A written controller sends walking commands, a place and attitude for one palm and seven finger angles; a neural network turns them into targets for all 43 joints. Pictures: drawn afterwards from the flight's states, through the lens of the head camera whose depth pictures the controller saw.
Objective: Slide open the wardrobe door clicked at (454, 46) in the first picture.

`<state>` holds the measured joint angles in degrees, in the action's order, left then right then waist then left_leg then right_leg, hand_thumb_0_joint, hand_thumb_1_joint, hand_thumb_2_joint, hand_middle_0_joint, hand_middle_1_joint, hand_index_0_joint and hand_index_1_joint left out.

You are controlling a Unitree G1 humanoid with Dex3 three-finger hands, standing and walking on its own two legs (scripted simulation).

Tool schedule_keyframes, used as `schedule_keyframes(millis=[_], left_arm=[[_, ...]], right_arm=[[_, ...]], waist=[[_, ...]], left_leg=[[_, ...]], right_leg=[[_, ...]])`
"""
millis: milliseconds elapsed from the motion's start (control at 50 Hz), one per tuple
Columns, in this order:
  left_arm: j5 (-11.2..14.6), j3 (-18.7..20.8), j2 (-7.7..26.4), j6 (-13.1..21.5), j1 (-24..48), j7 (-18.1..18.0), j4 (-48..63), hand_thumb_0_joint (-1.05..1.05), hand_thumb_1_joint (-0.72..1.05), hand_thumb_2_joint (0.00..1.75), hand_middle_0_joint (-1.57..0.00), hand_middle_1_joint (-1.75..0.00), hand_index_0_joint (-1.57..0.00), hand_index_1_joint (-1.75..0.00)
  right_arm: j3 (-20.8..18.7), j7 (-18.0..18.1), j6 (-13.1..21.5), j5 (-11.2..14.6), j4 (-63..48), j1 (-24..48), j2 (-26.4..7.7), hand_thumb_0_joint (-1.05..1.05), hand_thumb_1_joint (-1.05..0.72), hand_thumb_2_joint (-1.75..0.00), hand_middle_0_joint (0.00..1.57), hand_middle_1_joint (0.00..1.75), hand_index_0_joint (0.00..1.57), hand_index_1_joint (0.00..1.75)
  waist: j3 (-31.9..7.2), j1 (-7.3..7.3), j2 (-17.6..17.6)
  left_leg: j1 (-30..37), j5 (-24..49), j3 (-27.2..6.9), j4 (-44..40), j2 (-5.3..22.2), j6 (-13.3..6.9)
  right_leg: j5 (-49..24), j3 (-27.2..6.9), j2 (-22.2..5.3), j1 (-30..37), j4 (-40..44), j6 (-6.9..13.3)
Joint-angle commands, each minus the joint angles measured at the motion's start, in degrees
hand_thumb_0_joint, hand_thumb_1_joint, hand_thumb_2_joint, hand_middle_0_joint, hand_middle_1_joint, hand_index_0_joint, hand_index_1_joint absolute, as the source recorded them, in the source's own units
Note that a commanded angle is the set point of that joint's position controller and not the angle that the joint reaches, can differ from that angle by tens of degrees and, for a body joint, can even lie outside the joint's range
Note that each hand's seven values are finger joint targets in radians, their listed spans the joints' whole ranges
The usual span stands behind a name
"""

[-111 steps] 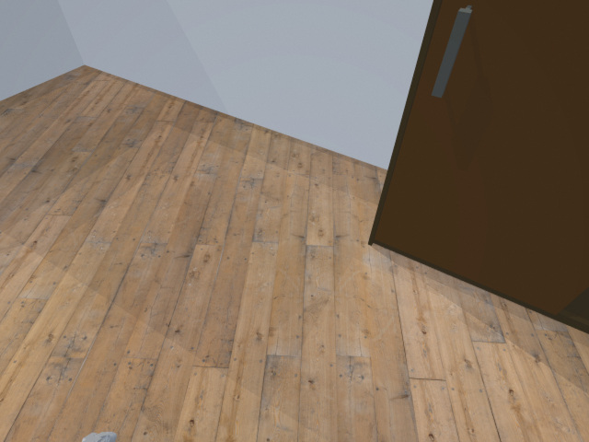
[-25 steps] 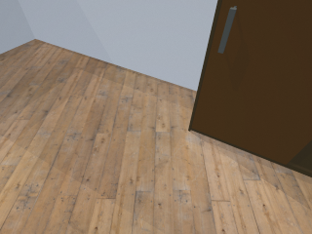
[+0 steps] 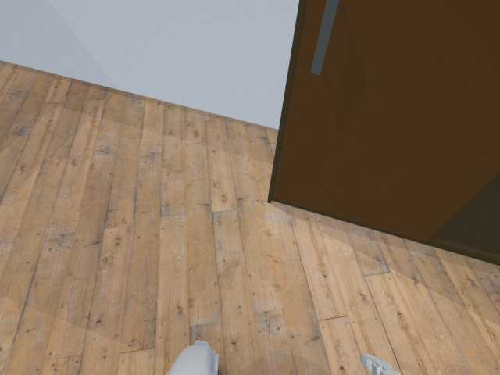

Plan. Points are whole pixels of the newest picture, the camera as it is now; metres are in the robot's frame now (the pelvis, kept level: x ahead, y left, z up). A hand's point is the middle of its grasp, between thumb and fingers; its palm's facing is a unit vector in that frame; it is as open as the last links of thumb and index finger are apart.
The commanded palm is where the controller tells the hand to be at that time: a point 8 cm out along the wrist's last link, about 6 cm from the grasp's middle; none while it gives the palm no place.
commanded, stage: walk to a spot facing it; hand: left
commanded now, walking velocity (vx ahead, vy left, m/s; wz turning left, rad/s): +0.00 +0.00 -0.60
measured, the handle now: (326, 30) +0.91 -0.09 +0.11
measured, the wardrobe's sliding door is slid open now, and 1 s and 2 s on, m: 0.00 0.00 0.00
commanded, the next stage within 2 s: take the last steps up to it in 0.32 s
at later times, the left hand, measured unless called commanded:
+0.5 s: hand (186, 270) +0.32 +0.17 -0.15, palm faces -0.34 -0.90 -0.29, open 7.4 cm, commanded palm none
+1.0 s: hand (184, 274) +0.32 +0.18 -0.17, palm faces -0.29 -0.95 -0.14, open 7.4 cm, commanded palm none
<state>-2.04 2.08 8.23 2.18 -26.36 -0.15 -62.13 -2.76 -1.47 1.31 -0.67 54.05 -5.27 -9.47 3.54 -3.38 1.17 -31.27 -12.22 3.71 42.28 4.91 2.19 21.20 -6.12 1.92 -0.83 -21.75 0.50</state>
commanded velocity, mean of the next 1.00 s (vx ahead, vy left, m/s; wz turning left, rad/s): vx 0.17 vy -0.03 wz -0.16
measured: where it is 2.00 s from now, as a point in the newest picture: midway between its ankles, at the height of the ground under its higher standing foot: (284, 321)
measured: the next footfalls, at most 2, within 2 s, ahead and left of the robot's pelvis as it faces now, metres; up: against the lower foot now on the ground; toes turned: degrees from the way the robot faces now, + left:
left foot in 0.06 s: +0.16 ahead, +0.14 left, +0.00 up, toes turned +3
right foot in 0.48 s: +0.16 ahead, -0.11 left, +0.00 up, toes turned -25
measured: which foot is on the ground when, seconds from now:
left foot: up 0.00-0.04, down 0.06-0.48, up 0.50-0.78, down 0.80-1.00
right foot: down 0.00-0.04, up 0.06-0.46, down 0.48-0.80, up 0.82-1.00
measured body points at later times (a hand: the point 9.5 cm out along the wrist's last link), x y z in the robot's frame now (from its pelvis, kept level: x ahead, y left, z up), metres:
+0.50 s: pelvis +0.11 +0.02 -0.02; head +0.14 -0.01 +0.43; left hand +0.34 +0.22 -0.13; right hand +0.03 -0.23 -0.17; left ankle +0.13 +0.14 -0.73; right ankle +0.12 -0.10 -0.74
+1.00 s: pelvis +0.24 +0.01 +0.01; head +0.26 +0.03 +0.46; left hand +0.34 +0.23 -0.16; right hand +0.12 -0.16 -0.13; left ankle +0.23 +0.11 -0.73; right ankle +0.19 -0.12 -0.65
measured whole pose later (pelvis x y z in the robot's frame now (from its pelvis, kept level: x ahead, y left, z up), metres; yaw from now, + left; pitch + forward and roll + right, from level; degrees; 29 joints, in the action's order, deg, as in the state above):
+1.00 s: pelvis +0.24 +0.01 +0.01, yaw -18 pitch +0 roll -2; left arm -1.9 3.6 11.7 -0.6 -14.2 1.5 -61.8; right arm -1.0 1.3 3.5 -1.6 63.2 -24.6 -4.5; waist 1.0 1.7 1.9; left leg -6.4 -15.5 8.7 21.5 3.0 -1.6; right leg 15.6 4.3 -4.5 -28.4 -60.1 -1.3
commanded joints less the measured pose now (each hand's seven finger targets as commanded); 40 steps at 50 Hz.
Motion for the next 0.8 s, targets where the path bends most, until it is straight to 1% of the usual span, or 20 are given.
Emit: schedule_keyframes(millis=[0, 20, 40, 60, 100, 160, 360, 400, 420, 440, 460, 480, 500, 520, 580, 660, 720, 740, 760, 780], left_arm=[[1.1, 3.8, 10.4, 1.0, 2.3, -1.0, 4.9, 0.0, 0.9, 0.9, -0.2, -0.3, -0.2, -0.3], [1.9, 3.7, 6.9, 0.5, -1.9, -0.2, 5.6, 0.0, 0.9, 0.9, -0.2, -0.3, -0.2, -0.3], [1.5, 3.4, 6.4, 0.7, 0.4, 0.0, 7.2, 0.0, 0.9, 0.9, -0.2, -0.3, -0.2, -0.3], [1.3, 2.9, 6.0, 0.2, 2.3, -0.1, 8.0, 0.0, 0.9, 0.9, -0.2, -0.3, -0.2, -0.3], [0.5, 3.6, 6.9, -0.9, 7.0, 1.1, 8.7, 0.0, 0.9, 0.9, -0.2, -0.3, -0.2, -0.3], [0.5, 3.6, 4.9, -3.3, 5.8, 2.0, 8.8, 0.0, 0.9, 0.9, -0.2, -0.3, -0.2, -0.3], [0.2, 3.3, 6.2, -4.2, 18.3, 2.0, 16.3, 0.0, 0.9, 0.9, -0.2, -0.3, -0.2, -0.3], [0.2, 3.3, 7.1, -3.5, 16.8, 1.7, 16.0, 0.0, 0.9, 0.9, -0.2, -0.3, -0.2, -0.3], [0.1, 3.5, 8.6, -2.9, 13.2, 1.3, 14.8, 0.0, 0.9, 0.9, -0.2, -0.3, -0.2, -0.3], [-0.3, 4.2, 14.5, -1.9, 8.8, 0.6, 13.5, 0.0, 0.9, 0.9, -0.2, -0.3, -0.2, -0.3], [0.5, 4.7, 19.2, -1.5, 5.3, -0.1, 12.2, 0.0, 0.9, 0.9, -0.2, -0.3, -0.2, -0.3], [1.0, 4.8, 18.8, -1.7, 5.2, -0.7, 11.9, 0.0, 0.9, 0.9, -0.2, -0.3, -0.2, -0.3], [0.7, 4.6, 17.6, -1.8, 8.8, -1.0, 12.1, 0.0, 0.9, 0.9, -0.2, -0.3, -0.2, -0.3], [0.7, 3.8, 15.3, -1.7, 12.2, -1.0, 12.5, 0.0, 0.9, 0.9, -0.2, -0.3, -0.2, -0.3], [0.5, 2.6, 12.4, -0.7, 16.7, -0.9, 12.0, 0.0, 0.9, 0.9, -0.2, -0.3, -0.2, -0.3], [0.4, 2.6, 12.9, -0.4, 14.2, -0.5, 8.5, 0.0, 0.9, 0.9, -0.2, -0.3, -0.2, -0.3], [0.9, 2.8, 11.4, -0.8, 14.4, -0.2, 7.1, 0.0, 0.9, 0.9, -0.2, -0.3, -0.2, -0.3], [1.2, 2.5, 10.2, -1.1, 14.7, 0.0, 6.9, 0.0, 0.9, 0.9, -0.2, -0.3, -0.2, -0.3], [1.3, 1.9, 6.8, -1.3, 14.0, 0.3, 7.3, 0.0, 0.9, 0.9, -0.2, -0.3, -0.2, -0.3], [1.4, 1.3, 3.6, -1.4, 15.4, 0.7, 9.0, 0.0, 0.9, 0.9, -0.2, -0.3, -0.2, -0.3]], right_arm=[[-2.3, 2.5, 2.6, -0.3, 0.2, -16.1, -10.5, 0.0, -0.9, -0.9, 0.2, 0.3, 0.2, 0.3], [-3.7, 3.0, 2.9, -1.2, 1.3, -21.7, -17.5, 0.0, -0.9, -0.9, 0.2, 0.3, 0.2, 0.3], [-2.9, 2.9, 2.0, -0.5, 1.1, -22.5, -17.7, 0.0, -0.9, -0.9, 0.2, 0.3, 0.2, 0.3], [-2.4, 3.0, 2.1, -0.3, -0.2, -17.7, -15.6, 0.0, -0.9, -0.9, 0.2, 0.3, 0.2, 0.3], [-1.1, 3.0, 2.2, -0.6, -1.7, -9.9, -9.3, 0.0, -0.9, -0.9, 0.2, 0.3, 0.2, 0.3], [-0.8, 3.3, 2.2, -0.8, -2.0, -6.1, -7.6, 0.0, -0.9, -0.9, 0.2, 0.3, 0.2, 0.3], [-3.1, 2.3, 0.3, -1.2, -2.2, -9.0, -12.2, 0.0, -0.9, -0.9, 0.2, 0.3, 0.2, 0.3], [-3.1, 2.1, -0.2, -1.3, -2.0, -9.8, -12.7, 0.0, -0.9, -0.9, 0.2, 0.3, 0.2, 0.3], [-2.8, 1.9, -0.4, -1.1, -2.1, -9.8, -12.4, 0.0, -0.9, -0.9, 0.2, 0.3, 0.2, 0.3], [-1.8, 1.3, -0.6, -0.5, -2.9, -11.7, -9.0, 0.0, -0.9, -0.9, 0.2, 0.3, 0.2, 0.3], [-0.6, 1.5, -0.9, -0.5, -4.9, -9.2, -6.4, 0.0, -0.9, -0.9, 0.2, 0.3, 0.2, 0.3], [-0.6, 2.1, -1.5, -0.3, -4.8, -7.3, -7.9, 0.0, -0.9, -0.9, 0.2, 0.3, 0.2, 0.3], [-0.7, 2.0, -1.6, -0.5, -4.2, -6.1, -7.6, 0.0, -0.9, -0.9, 0.2, 0.3, 0.2, 0.3], [-0.8, 1.7, -1.6, -1.0, -3.1, -6.8, -8.2, 0.0, -0.9, -0.9, 0.2, 0.3, 0.2, 0.3], [-0.4, 1.1, -1.5, -1.3, 0.2, -12.1, -6.4, 0.0, -0.9, -0.9, 0.2, 0.3, 0.2, 0.3], [-0.1, 0.7, -0.9, -0.9, 1.1, -12.4, -4.2, 0.0, -0.9, -0.9, 0.2, 0.3, 0.2, 0.3], [0.0, 1.1, -0.1, -1.1, 3.2, -17.8, -3.1, 0.0, -0.9, -0.9, 0.2, 0.3, 0.2, 0.3], [-0.1, 1.3, 0.3, -1.1, 4.6, -21.3, -3.8, 0.0, -0.9, -0.9, 0.2, 0.3, 0.2, 0.3], [-0.8, 1.6, 0.6, -1.3, 5.6, -24.7, -6.9, 0.0, -0.9, -0.9, 0.2, 0.3, 0.2, 0.3], [-2.0, 2.0, 0.8, -1.9, 6.0, -28.8, -12.0, 0.0, -0.9, -0.9, 0.2, 0.3, 0.2, 0.3]], waist=[[-9.0, 9.26, -1.0], [-16.5, 9.23, -18.9], [-15.3, 8.83, -17.5], [-12.0, 7.14, -14.6], [-2.3, 4.65, -11.6], [-2.9, 1.63, -9.9], [-3.4, 4.9, -8.7], [-4.9, 3.97, -7.3], [-6.8, 1.81, -4.0], [-10.9, -0.05, 10.4], [-11.4, -1.32, 17.8], [-11.9, -2.19, 13.2], [-8.9, -0.92, 12.4], [-6.9, 0.76, 8.5], [-4.4, 4.33, 5.7], [-1.8, 3.51, 5.9], [-1.6, 5.65, 5.0], [-1.9, 7.04, 0.5], [-1.6, 7.94, -11.0], [1.2, 9.57, -22.3]], left_leg=[[34.9, 5.7, -1.5, -14.2, 1.5, -1.7], [46.2, 14.7, -22.7, -16.0, 20.2, -7.7], [39.8, 14.7, -28.9, -22.4, 26.0, -12.1], [32.9, 7.8, -27.7, -25.3, 26.5, -13.1], [20.6, 2.2, -16.9, -27.2, 20.5, -10.8], [14.1, 9.1, -2.8, -26.2, 15.2, -8.7], [20.2, 11.6, 4.9, -21.6, 18.1, -8.8], [19.7, 14.3, 6.8, -15.0, 16.9, -6.6], [16.5, 13.4, 8.9, -7.8, 14.7, -4.3], [4.8, -1.1, 13.2, 6.5, 8.9, -0.5], [-5.2, -24.9, 8.4, 19.0, 2.3, 1.6], [-5.2, -24.5, 0.8, 23.5, 2.7, 0.8], [-7.4, -21.1, -0.5, 26.7, 2.8, 0.6], [-6.4, -15.8, -1.1, 26.8, 3.5, 0.6], [1.7, -10.1, 1.2, 18.1, 3.5, 1.0], [8.5, -11.2, 3.4, 2.8, 1.9, 0.3], [18.9, -4.8, 6.3, -9.0, -0.1, -0.3], [24.7, -4.6, 6.0, -13.4, -0.1, -0.4], [27.6, -13.5, -5.7, -21.3, 6.4, -2.7], [27.1, -26.4, -23.7, -33.0, 18.4, -8.1]], right_leg=[[-26.7, -4.3, -5.8, -15.8, -17.9, 4.4], [3.5, 4.3, 2.5, -27.9, -37.8, 1.0], [15.0, 3.7, 2.0, -30.8, -49.6, 0.9], [12.8, 3.7, -1.1, -33.3, -56.1, 0.6], [5.1, 4.9, -5.5, -34.4, -56.4, -0.6], [0.7, 7.8, -6.7, -28.2, -48.7, -1.6], [-2.3, 11.7, -5.9, -22.6, -21.2, -2.0], [-4.9, 13.1, -4.0, -15.8, -13.5, -1.2], [-11.0, 12.4, -4.3, -8.2, -7.2, -0.2], [-18.0, -1.4, -15.8, 4.6, -1.5, 3.8], [-32.4, -15.5, -26.7, 5.6, 1.4, 10.2], [-23.8, -13.9, -25.8, 2.3, 3.1, 12.4], [-11.9, -14.1, -24.0, -0.3, 5.2, 12.4], [-6.9, -9.7, -21.6, -3.5, 6.1, 11.1], [-9.1, 0.3, -16.9, -11.1, 6.4, 8.6], [-0.4, 0.8, -17.1, -13.6, 8.2, 8.9], [6.8, 3.9, -14.1, -17.7, 4.9, 6.3], [9.4, 5.7, -12.0, -21.1, 0.6, 4.9], [9.7, 9.1, -7.7, -26.5, -10.5, 2.4], [11.1, 15.4, -2.0, -34.4, -25.1, -0.2]])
